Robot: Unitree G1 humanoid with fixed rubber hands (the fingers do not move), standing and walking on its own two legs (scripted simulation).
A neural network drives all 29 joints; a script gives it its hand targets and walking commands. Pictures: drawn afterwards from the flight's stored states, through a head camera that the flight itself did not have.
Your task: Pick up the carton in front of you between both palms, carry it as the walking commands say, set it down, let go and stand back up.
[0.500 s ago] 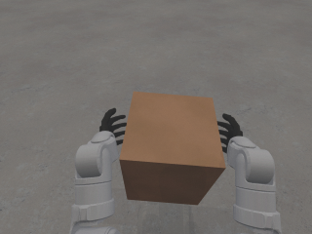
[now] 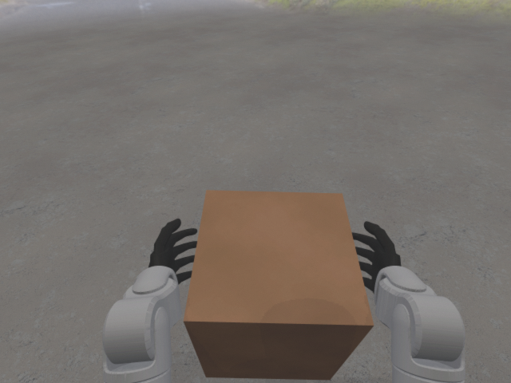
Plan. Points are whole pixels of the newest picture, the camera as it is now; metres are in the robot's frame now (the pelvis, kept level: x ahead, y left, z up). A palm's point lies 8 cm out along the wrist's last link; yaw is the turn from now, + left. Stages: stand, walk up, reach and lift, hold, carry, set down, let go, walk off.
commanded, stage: carry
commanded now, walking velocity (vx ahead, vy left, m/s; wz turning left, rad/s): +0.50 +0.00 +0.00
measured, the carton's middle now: (271, 289) +0.27 +0.00 +0.05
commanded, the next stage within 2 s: none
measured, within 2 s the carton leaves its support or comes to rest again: neither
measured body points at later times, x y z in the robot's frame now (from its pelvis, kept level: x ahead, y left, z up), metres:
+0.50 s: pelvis +0.31 +0.02 +0.01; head +0.27 +0.04 +0.46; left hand +0.57 +0.17 +0.10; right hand +0.55 -0.14 +0.10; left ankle +0.36 +0.12 -0.72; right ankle +0.12 -0.08 -0.65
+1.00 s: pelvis +0.62 -0.05 +0.02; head +0.60 -0.07 +0.47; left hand +0.86 +0.11 +0.11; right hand +0.87 -0.19 +0.10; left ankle +0.54 +0.08 -0.63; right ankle +0.64 -0.10 -0.72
